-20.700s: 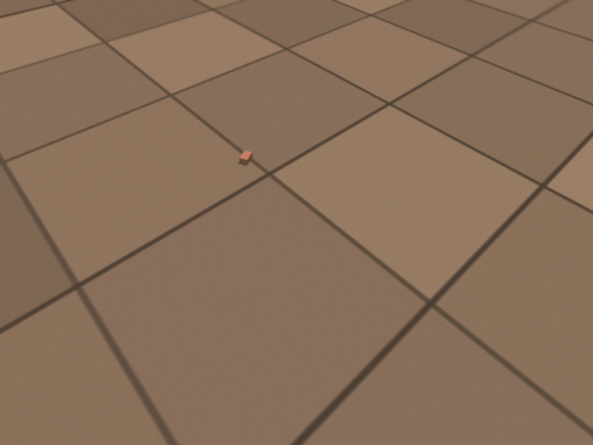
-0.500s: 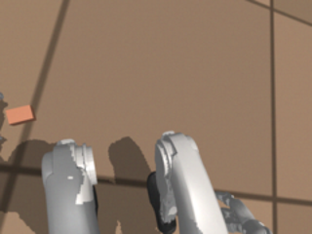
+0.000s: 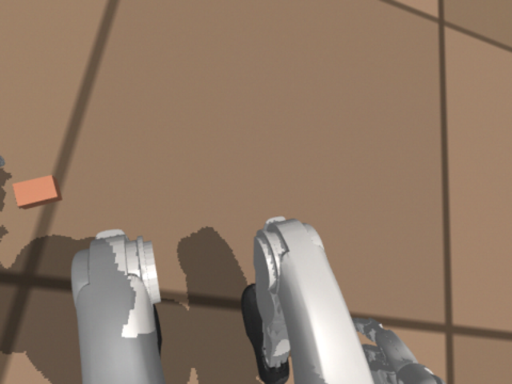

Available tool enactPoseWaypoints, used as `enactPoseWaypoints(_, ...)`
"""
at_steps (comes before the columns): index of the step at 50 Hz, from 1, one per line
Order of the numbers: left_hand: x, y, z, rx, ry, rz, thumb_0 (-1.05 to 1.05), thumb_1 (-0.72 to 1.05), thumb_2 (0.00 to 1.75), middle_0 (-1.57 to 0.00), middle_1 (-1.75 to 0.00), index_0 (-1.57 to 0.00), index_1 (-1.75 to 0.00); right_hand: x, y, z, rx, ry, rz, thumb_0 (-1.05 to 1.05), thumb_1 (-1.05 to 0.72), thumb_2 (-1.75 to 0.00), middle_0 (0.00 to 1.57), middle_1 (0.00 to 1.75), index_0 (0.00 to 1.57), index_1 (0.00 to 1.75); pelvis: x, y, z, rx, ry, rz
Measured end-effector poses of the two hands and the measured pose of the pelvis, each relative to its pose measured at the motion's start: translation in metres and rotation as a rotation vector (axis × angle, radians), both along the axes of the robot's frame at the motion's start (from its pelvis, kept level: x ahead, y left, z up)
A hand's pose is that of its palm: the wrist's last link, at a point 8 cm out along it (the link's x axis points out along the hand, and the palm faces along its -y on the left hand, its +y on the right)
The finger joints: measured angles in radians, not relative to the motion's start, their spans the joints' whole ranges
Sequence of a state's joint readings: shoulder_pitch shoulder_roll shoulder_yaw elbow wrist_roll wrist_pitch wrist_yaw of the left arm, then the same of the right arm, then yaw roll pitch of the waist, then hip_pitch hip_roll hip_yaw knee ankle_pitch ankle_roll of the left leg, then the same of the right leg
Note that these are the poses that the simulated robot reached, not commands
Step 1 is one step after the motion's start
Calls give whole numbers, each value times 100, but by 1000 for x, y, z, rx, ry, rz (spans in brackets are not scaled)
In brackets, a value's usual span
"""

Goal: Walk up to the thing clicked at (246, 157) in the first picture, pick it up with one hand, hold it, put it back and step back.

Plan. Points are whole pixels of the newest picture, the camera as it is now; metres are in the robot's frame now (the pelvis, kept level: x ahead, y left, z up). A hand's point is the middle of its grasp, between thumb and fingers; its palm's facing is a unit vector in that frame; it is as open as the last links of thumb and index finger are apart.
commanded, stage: rise first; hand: left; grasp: from above
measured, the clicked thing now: (38, 192) +0.42 +0.34 -0.31
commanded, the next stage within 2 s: approach in 0.72 s
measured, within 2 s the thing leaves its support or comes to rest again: neither
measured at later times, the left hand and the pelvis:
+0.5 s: hand out of the picture +0.37 +0.38 -0.18, palm faces -0.41 -0.16 -0.90, open 10.3 cm; pelvis +0.00 +0.00 -0.01, yaw +0 degrees
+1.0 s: hand out of the picture +0.37 +0.37 -0.19, palm faces -0.43 -0.15 -0.89, open 10.6 cm; pelvis +0.00 +0.00 -0.01, yaw +0 degrees
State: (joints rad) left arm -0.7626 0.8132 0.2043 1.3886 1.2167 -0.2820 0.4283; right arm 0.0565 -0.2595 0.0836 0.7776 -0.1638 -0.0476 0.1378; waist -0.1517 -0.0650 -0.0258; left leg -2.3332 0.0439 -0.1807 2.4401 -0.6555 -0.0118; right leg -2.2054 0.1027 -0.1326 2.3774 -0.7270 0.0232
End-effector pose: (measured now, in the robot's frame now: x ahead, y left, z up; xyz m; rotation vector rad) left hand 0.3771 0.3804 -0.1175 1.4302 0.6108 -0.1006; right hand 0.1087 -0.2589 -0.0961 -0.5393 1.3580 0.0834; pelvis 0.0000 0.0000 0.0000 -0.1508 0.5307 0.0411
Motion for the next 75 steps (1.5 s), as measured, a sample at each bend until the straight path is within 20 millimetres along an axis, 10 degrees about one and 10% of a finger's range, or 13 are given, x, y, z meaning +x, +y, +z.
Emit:
enactPoseWaypoints(51, 2, -12, -15, -6, 6, -60, 0, 2, 53, -57, -55, -58, -54, 0, 1, 1, -5, -9, 40, 0, -90, -89, 20, 29, 20, 30, -2, 0, -6, -4, -15, -1)
enactPoseWaypoints(62, 37, -61, -12, -3, -85, -79, 0, -1, 55, -56, -56, -56, -56, -16, -2, 4, 17, -17, 6, 0, -90, -89, 20, 29, 20, 30, -2, -2, -4, 4, 0, -7)
enactPoseWaypoints(75, 35, -38, -12, 13, 22, 23, 0, -6, 58, -52, -61, -52, -60, -45, -2, -7, 49, 55, -42, 0, -90, -89, 20, 29, 20, 30, -1, -3, -7, 15, -7, -12)
